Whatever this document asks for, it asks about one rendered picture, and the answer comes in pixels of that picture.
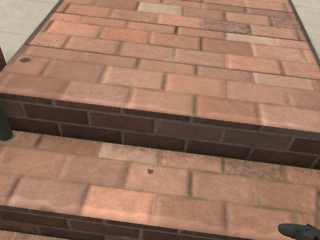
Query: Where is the robot right hand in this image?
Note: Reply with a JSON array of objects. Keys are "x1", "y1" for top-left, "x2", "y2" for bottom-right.
[{"x1": 278, "y1": 223, "x2": 320, "y2": 240}]

